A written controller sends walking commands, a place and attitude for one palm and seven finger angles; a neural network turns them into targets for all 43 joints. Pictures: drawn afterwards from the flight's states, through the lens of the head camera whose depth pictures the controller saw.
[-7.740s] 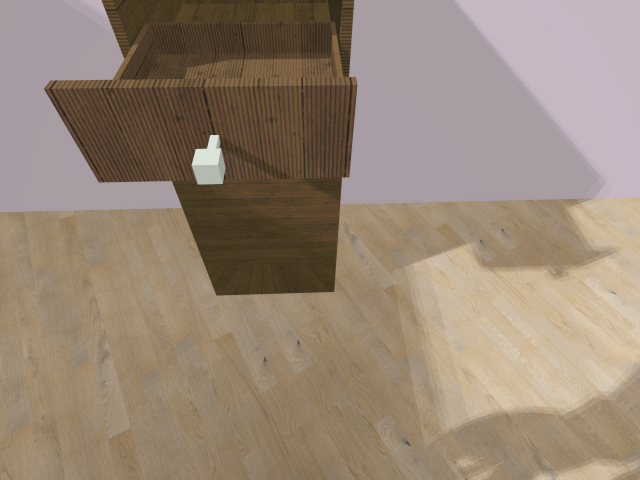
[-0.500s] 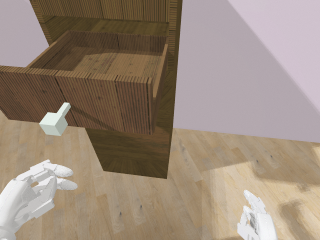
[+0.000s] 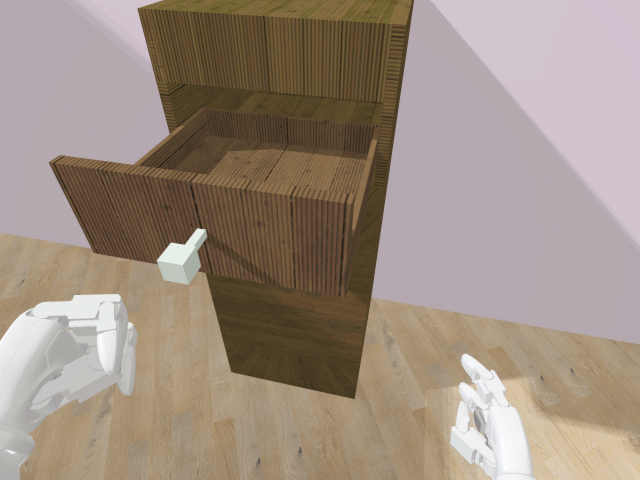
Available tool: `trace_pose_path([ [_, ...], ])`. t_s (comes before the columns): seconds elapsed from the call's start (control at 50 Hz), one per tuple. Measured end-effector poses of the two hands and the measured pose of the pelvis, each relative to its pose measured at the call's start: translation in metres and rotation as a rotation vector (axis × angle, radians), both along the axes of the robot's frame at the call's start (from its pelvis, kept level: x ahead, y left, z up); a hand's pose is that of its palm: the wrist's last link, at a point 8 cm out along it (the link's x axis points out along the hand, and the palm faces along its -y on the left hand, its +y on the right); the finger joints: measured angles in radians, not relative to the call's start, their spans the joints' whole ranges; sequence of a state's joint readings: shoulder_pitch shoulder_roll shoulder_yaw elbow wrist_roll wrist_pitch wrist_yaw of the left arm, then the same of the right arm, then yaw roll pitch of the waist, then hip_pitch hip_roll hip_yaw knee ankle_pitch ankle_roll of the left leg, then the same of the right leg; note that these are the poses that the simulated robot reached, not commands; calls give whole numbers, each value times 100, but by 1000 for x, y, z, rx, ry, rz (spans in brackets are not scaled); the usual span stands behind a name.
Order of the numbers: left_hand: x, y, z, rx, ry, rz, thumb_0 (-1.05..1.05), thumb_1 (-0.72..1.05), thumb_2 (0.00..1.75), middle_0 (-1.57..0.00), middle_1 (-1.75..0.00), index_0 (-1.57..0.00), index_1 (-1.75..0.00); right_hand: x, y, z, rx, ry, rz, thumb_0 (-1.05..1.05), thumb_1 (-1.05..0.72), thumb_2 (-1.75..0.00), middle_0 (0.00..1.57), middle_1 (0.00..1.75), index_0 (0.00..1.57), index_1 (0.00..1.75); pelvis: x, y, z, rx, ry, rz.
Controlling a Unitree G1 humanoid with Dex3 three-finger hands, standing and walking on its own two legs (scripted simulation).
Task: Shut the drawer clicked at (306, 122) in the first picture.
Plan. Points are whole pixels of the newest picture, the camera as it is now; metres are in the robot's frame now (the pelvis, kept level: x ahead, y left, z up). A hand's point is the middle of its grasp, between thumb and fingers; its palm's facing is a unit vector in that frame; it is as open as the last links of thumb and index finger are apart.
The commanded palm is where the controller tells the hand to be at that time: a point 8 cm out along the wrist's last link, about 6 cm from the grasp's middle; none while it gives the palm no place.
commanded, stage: raise the hand and make a fist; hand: left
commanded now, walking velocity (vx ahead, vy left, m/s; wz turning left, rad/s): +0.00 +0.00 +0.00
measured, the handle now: (187, 253) +0.32 +0.23 +0.15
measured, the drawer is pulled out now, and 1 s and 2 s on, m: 0.30 0.30 0.30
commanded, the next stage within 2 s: bring the fist close to the handle in 0.70 s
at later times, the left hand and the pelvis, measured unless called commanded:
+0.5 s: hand (86, 314) +0.16 +0.22 +0.24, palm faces +0.10 -0.96 -0.27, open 3.3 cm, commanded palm +0.10 +0.25 +0.26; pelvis -0.02 -0.03 +0.01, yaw +0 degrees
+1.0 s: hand (120, 338) +0.16 +0.20 +0.21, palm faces +0.00 -0.99 -0.16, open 3.3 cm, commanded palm +0.12 +0.25 +0.23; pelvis +0.00 -0.02 +0.01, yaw +0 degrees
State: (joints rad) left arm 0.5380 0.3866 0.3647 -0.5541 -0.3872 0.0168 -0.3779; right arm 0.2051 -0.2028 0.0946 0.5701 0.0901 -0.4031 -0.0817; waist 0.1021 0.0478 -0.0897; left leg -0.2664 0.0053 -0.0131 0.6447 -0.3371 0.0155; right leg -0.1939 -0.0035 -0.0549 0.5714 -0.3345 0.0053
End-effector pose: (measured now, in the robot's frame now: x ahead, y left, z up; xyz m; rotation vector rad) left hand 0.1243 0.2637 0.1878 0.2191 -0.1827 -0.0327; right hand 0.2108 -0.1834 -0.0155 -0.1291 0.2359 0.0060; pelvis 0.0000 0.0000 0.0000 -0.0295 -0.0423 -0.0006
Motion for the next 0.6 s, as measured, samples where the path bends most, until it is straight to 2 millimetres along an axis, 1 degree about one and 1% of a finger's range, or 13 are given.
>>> trace_pose_path([
  [0.08, 1, 8, 19, 9, -11, 48, 2, 90, 89, -130, -150, -131, -150, -4, 5, -2, 25, 14, 20, 1, -90, -89, 20, 30, 21, 30, -6, -3, 2, 6, -20, -1],
  [0.14, 1, 6, 27, 3, 1, 58, 2, 90, 89, -134, -154, -134, -154, -9, 2, -5, 26, 37, 25, 1, -90, -89, 20, 30, 21, 30, -11, -5, 4, 10, -30, -1],
  [0.26, -1, -6, 44, 28, -5, 27, 2, 90, 89, -138, -158, -138, -158, -21, -18, -9, 2, 73, 2, 1, -90, -89, 20, 30, 21, 30, -18, -15, 6, 17, -50, -3],
  [0.36, -5, -2, 73, 94, -68, 72, 2, 90, 89, -139, -159, -140, -159, -26, -37, -12, -13, 84, -26, 1, -90, -89, 20, 30, 21, 30, -22, -23, 6, 16, -64, -2],
  [0.4, -4, 2, 79, 94, -80, 95, 2, 90, 89, -140, -160, -140, -160, -27, -45, -14, -14, 89, -37, 1, -90, -89, 20, 30, 21, 30, -23, -25, 6, 13, -66, -1],
  [0.44, -1, 5, 76, 81, -60, 113, 2, 90, 89, -140, -160, -140, -160, -29, -53, -16, -15, 98, -51, 1, -90, -89, 20, 30, 21, 30, -24, -27, 6, 11, -63, -2],
  [0.5, 5, 7, 60, 52, 8, 120, 2, 90, 89, -140, -160, -140, -160, -33, -64, -19, -21, 113, -77, 1, -90, -89, 20, 30, 21, 30, -24, -29, 6, 9, -60, -7],
  [0.56, 10, 1, 45, 24, 59, 95, 2, 90, 89, -140, -160, -140, -160, -36, -72, -20, -39, 123, -101, 1, -90, -89, 20, 30, 21, 30, -22, -29, 6, 9, -59, -11],
  [0.6, 11, -5, 44, 22, 56, 65, 2, 90, 89, -140, -160, -140, -160, -37, -76, -19, -52, 122, -112, 1, -90, -89, 20, 30, 21, 30, -19, -28, 5, 10, -60, -13],
])
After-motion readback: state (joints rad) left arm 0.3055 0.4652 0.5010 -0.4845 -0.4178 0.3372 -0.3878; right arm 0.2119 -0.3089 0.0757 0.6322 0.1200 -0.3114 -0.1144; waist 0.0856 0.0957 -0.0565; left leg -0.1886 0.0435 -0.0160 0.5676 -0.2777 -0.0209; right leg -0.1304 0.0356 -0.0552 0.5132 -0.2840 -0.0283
